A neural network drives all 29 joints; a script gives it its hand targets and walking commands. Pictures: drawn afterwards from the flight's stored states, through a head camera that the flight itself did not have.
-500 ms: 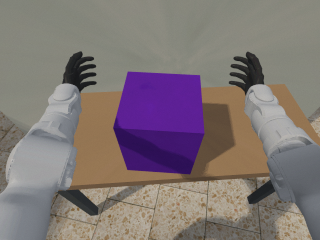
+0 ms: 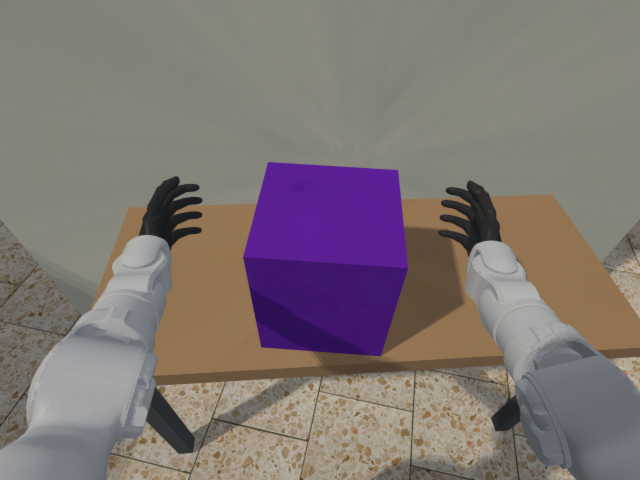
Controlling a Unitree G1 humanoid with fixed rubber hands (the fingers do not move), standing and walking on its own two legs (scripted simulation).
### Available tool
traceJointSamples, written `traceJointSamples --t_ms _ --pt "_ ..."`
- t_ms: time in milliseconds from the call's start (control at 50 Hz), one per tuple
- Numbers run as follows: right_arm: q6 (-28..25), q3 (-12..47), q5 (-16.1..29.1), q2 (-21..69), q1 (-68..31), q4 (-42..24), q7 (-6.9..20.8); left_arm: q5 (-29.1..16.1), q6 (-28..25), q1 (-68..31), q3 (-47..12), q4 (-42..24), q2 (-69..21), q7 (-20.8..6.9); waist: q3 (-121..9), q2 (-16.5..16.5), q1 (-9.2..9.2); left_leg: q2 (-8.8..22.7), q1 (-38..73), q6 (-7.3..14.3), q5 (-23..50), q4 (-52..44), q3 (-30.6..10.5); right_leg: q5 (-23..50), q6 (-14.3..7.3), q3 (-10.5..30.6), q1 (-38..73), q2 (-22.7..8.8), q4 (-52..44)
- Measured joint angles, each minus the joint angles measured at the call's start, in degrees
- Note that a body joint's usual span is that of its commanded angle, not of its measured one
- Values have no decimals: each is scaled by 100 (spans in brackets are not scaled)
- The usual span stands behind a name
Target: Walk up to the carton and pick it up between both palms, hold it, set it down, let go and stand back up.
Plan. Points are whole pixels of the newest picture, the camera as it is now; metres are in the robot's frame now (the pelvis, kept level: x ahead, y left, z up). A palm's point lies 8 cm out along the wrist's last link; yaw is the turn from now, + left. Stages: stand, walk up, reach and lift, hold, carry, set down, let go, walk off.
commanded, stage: set down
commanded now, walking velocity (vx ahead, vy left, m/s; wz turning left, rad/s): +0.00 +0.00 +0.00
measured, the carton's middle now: (326, 262) +0.49 +0.00 -0.04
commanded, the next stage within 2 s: none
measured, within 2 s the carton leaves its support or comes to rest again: neither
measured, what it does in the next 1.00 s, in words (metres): stands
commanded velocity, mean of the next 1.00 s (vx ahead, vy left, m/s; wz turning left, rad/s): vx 0.00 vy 0.00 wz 0.00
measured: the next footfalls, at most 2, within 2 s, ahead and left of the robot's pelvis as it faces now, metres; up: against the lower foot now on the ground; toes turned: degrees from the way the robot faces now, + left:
none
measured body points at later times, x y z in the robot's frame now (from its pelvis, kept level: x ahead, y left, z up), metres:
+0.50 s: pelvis +0.01 +0.00 +0.00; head +0.03 +0.01 +0.45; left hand +0.38 +0.24 +0.03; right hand +0.37 -0.20 +0.02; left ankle +0.01 +0.12 -0.73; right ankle +0.02 -0.13 -0.73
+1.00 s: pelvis +0.00 +0.00 -0.01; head +0.00 +0.01 +0.44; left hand +0.32 +0.23 +0.00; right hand +0.31 -0.18 -0.01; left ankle +0.01 +0.12 -0.73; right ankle +0.02 -0.13 -0.73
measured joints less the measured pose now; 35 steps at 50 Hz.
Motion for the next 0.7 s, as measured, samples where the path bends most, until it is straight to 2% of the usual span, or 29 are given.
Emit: traceJointSamples --t_ms 120,400,700 --pt "-165 -42 -81 -15 279 -121 103 -14 -148 314 -42 -211 -89 72 32 33 4 -21 30 38 -100 146 33 -79 37 37 27 -26 129" --pt "-1101 -63 -243 112 1572 -400 136 616 -564 1876 638 -1381 -479 15 311 121 242 38 512 19 -279 194 92 -208 48 99 496 30 135" --pt "-1659 -144 -494 482 2240 -707 29 410 -911 2702 582 -2057 -377 -116 369 39 208 46 269 -37 -415 617 -41 -444 -19 -17 251 26 660"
